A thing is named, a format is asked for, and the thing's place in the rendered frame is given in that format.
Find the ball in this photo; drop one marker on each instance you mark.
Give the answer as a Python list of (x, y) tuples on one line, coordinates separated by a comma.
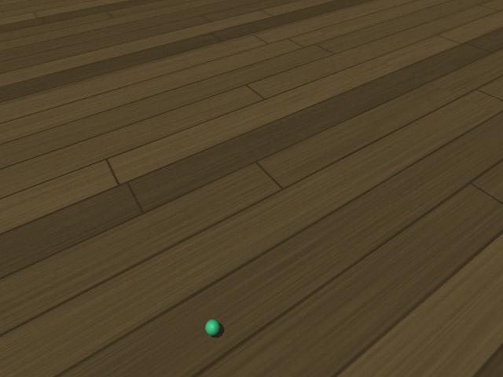
[(212, 327)]

